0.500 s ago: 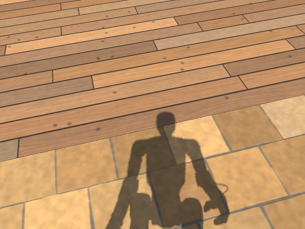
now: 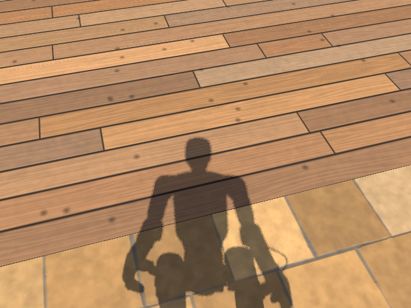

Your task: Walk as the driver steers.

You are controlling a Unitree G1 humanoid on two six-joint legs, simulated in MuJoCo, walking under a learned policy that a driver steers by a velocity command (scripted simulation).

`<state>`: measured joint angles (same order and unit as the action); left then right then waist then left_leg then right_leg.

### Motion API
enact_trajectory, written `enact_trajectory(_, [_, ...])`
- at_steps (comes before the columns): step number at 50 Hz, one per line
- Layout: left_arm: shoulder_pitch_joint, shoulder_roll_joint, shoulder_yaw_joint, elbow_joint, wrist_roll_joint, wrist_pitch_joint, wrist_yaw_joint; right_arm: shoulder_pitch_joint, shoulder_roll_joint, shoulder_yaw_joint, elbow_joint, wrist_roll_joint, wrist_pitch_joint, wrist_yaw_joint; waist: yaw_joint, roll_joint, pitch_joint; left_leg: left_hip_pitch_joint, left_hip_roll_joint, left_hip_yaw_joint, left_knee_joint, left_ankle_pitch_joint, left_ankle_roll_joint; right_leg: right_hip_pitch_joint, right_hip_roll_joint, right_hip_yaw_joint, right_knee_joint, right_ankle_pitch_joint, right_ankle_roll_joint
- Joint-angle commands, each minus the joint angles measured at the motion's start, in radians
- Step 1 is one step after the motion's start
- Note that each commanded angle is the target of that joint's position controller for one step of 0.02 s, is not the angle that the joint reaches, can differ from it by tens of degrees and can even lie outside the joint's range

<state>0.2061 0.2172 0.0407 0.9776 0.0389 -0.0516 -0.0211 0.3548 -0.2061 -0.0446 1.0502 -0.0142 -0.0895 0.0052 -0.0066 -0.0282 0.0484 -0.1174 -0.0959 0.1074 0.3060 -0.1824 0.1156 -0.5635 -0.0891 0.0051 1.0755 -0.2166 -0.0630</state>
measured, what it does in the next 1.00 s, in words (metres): walks ahead: right foot, then left foot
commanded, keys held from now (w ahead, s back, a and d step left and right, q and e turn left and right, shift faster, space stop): w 0.66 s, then w+q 0.34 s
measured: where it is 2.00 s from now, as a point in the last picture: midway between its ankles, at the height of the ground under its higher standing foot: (176, 176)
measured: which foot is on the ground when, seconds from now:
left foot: down 0.00-0.30, up 0.32-0.84, down 0.86-1.00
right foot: up 0.00-0.28, down 0.30-0.88, up 0.90-1.00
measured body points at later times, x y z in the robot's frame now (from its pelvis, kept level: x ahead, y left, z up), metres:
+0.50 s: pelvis +0.29 -0.05 +0.00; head +0.31 -0.06 +0.45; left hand +0.32 +0.21 -0.14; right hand +0.34 -0.30 -0.15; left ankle +0.26 +0.09 -0.66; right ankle +0.31 -0.11 -0.74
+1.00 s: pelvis +0.56 +0.01 -0.01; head +0.59 +0.02 +0.44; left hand +0.57 +0.26 -0.16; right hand +0.67 -0.24 -0.15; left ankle +0.60 +0.06 -0.74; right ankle +0.48 -0.13 -0.65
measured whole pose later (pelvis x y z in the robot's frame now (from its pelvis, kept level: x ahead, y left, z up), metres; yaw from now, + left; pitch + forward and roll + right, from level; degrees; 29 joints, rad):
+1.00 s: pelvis +0.56 +0.01 -0.01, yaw +9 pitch +0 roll +0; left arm 0.27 0.21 0.05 0.96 0.03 -0.09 0.00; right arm 0.22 -0.23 -0.07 0.96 -0.01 -0.05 0.01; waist 0.00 -0.02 0.06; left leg -0.29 -0.11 0.05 0.47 -0.17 0.13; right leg -0.37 -0.03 -0.02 1.19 -0.32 -0.04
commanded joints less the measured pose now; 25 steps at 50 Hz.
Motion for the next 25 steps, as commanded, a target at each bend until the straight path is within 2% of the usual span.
enact_trajectory(1, [-0.017,0.036,0.006,-0.05,0.0,0.012,-0.008,0.042,-0.093,-0.008,-0.033,0.003,-0.018,-0.003,0.019,0.066,0.055,-0.033,0.272,-0.211,-0.207,0.2,0.101,-0.087,-0.029,-0.024,-0.096,0.107,0.027])
enact_trajectory(5, [-0.177,0.015,-0.007,-0.106,-0.014,0.006,-0.013,0.116,-0.088,0.0,-0.017,0.005,-0.018,-0.006,-0.025,0.078,0.06,0.028,0.246,-0.152,-0.19,0.354,0.067,-0.063,0.006,-0.073,-0.336,0.224,0.038])
enact_trajectory(8, [-0.257,0.02,-0.01,-0.135,-0.017,0.003,-0.011,0.173,-0.093,0.002,0.003,-0.001,-0.015,-0.014,-0.053,0.088,0.06,0.133,0.268,-0.146,-0.164,0.437,0.067,-0.062,0.033,-0.094,-0.434,0.232,0.023])
enact_trajectory(10, [-0.284,0.03,-0.008,-0.154,-0.017,-0.003,-0.008,0.188,-0.099,0.001,0.013,-0.009,-0.01,-0.021,-0.054,0.091,0.064,0.21,0.295,-0.149,-0.128,0.511,0.075,-0.067,0.045,-0.093,-0.476,0.186,0.002])
enact_trajectory(12, [-0.249,0.044,-0.001,-0.154,-0.017,-0.012,-0.004,0.164,-0.111,-0.002,0.013,-0.014,-0.008,-0.027,-0.021,0.1,0.046,0.25,0.31,-0.134,-0.051,0.694,0.066,0.009,0.076,-0.102,-0.52,0.106,-0.031])
enact_trajectory(13, [-0.183,0.058,0.007,-0.135,-0.016,-0.017,0.003,0.149,-0.122,-0.006,0.012,-0.016,-0.007,-0.029,0.01,0.111,0.011,0.255,0.31,-0.125,0.029,0.83,0.054,0.102,0.107,-0.112,-0.537,0.061,-0.049])
enact_trajectory(14, [-0.059,0.078,0.019,-0.096,-0.015,-0.024,0.011,0.137,-0.13,-0.008,0.011,-0.015,-0.004,-0.028,0.061,0.108,-0.052,0.248,0.296,-0.112,0.169,0.9,0.042,0.238,0.138,-0.121,-0.579,0.055,-0.072])
enact_trajectory(15, [0.113,0.109,0.036,-0.042,-0.003,-0.034,0.021,0.118,-0.127,-0.006,0.003,-0.007,-0.002,-0.026,0.135,0.088,-0.139,0.135,0.263,-0.084,0.368,0.788,0.023,0.473,0.107,-0.087,-0.627,0.105,-0.104])
enact_trajectory(16, [0.275,0.204,0.062,-0.017,0.026,-0.038,0.034,0.133,-0.07,0.011,-0.038,0.019,-0.005,-0.017,0.167,-0.032,-0.277,-0.139,0.191,-0.038,0.692,0.41,-0.008,0.774,-0.145,0.212,-0.632,0.019,-0.178])
enact_trajectory(17, [0.282,0.25,0.075,-0.012,0.019,-0.027,0.023,0.237,-0.025,0.011,-0.033,0.038,-0.002,-0.011,0.112,-0.18,-0.366,-0.423,0.012,-0.061,1.002,-0.368,-0.03,0.925,-0.362,0.653,-0.744,0.047,-0.31])
enact_trajectory(18, [0.195,0.195,0.066,-0.019,-0.018,-0.018,0.015,0.138,-0.11,-0.014,-0.04,0.012,0.005,-0.016,0.093,-0.025,-0.254,-0.5,0.077,-0.17,1.043,-0.289,-0.012,0.817,-0.296,0.592,-0.78,-0.038,-0.272])
enact_trajectory(19, [0.096,0.135,0.049,-0.034,-0.027,-0.021,0.012,0.057,-0.096,-0.014,-0.069,0.006,-0.002,-0.012,0.062,-0.013,-0.112,-0.518,0.117,-0.166,0.997,-0.193,-0.012,0.659,-0.26,0.442,-0.82,-0.012,-0.236])
enact_trajectory(20, [0.048,0.086,0.036,-0.038,-0.022,-0.029,0.01,0.022,-0.078,-0.013,-0.073,0.002,-0.003,-0.009,0.034,0.014,-0.05,-0.485,0.149,-0.161,0.94,-0.137,-0.013,0.551,-0.21,0.345,-0.858,0.065,-0.2])
enact_trajectory(21, [0.044,0.058,0.028,-0.026,-0.023,-0.036,0.014,0.022,-0.069,-0.015,-0.072,-0.012,0.007,-0.004,0.006,0.001,-0.021,-0.443,0.168,-0.157,0.894,-0.115,-0.023,0.478,-0.17,0.271,-0.877,0.132,-0.17])
enact_trajectory(22, [0.053,0.031,0.018,-0.011,-0.024,-0.042,0.018,0.044,-0.047,-0.012,-0.066,-0.021,0.021,0.003,-0.018,-0.013,-0.021,-0.397,0.178,-0.152,0.859,-0.103,-0.035,0.431,-0.138,0.212,-0.896,0.17,-0.15])
enact_trajectory(23, [0.085,0.034,0.017,0.004,-0.025,-0.05,0.02,0.048,-0.034,-0.012,-0.066,-0.024,0.032,0.01,-0.025,-0.02,-0.024,-0.38,0.177,-0.141,0.841,-0.095,-0.045,0.417,-0.129,0.186,-0.903,0.22,-0.149])
enact_trajectory(25, [0.131,0.067,0.022,0.025,-0.03,-0.062,0.022,0.006,-0.03,-0.014,-0.084,-0.027,0.047,0.018,-0.035,-0.019,-0.008,-0.419,0.186,-0.119,0.799,-0.062,-0.063,0.411,-0.114,0.139,-0.925,0.274,-0.153])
